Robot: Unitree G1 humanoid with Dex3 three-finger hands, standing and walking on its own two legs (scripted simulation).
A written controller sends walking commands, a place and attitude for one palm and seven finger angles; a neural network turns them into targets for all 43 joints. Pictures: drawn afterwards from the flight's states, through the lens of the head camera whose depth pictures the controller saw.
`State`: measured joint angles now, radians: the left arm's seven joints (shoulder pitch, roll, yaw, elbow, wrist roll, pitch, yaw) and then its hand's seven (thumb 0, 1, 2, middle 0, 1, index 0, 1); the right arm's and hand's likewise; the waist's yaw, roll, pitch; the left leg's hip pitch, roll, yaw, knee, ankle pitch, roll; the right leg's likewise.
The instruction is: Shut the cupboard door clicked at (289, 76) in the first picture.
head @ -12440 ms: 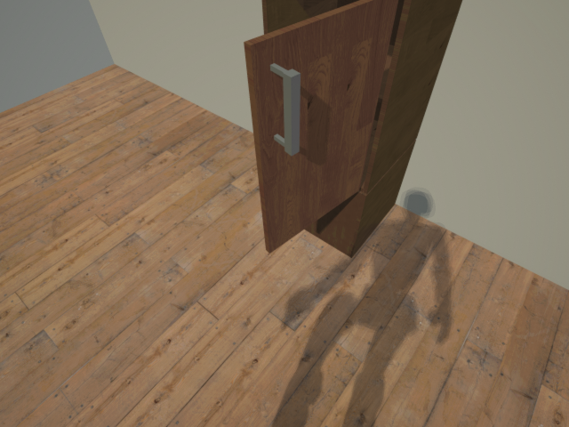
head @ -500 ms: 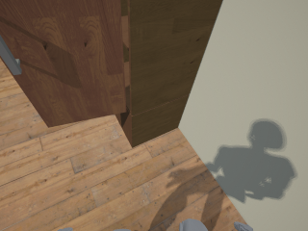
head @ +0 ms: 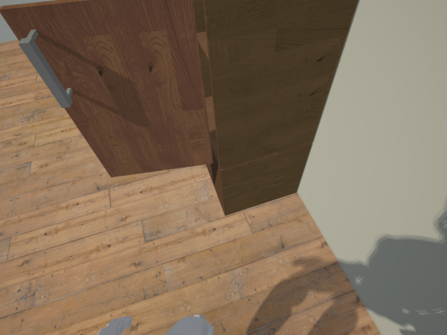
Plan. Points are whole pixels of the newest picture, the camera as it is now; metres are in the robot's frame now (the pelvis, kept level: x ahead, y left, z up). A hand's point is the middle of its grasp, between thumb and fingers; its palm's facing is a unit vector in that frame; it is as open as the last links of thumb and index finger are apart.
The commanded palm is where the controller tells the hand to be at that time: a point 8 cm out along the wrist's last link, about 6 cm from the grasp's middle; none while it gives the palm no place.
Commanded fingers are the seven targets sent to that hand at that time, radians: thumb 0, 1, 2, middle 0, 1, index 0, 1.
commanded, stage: turn to face it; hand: left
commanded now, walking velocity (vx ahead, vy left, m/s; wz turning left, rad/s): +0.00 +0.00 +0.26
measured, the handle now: (50, 70) +0.64 +0.41 +0.12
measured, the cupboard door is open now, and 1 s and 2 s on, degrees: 79 79 79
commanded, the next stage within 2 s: take the last steps up to it in 0.02 s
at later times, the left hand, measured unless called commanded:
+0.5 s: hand out of the picture -0.03 +0.25 -0.18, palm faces +0.21 -0.96 -0.19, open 7.4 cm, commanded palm none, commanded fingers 0.00 0.90 0.90 -0.20 -0.30 -0.20 -0.30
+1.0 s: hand (126, 285) +0.24 +0.23 -0.16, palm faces +0.21 -0.96 -0.20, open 7.2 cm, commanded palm none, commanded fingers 0.00 0.90 0.90 -0.20 -0.30 -0.20 -0.30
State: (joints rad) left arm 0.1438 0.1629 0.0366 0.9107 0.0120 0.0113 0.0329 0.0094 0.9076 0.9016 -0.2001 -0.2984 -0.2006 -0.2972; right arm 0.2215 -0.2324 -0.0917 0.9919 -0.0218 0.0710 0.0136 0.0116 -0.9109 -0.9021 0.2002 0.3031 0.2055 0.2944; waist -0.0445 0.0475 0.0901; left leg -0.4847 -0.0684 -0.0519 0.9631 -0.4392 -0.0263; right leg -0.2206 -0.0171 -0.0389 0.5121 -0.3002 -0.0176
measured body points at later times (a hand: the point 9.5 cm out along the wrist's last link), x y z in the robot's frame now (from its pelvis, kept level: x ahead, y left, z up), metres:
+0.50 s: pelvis +0.03 +0.06 +0.00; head +0.04 +0.08 +0.45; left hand -0.04 +0.30 -0.16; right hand +0.14 -0.16 -0.13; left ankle -0.02 +0.13 -0.74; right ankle +0.01 -0.09 -0.67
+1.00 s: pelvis +0.17 +0.05 +0.00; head +0.22 +0.05 +0.45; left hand +0.23 +0.29 -0.14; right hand +0.15 -0.17 -0.16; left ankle +0.10 +0.16 -0.67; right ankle +0.20 -0.04 -0.74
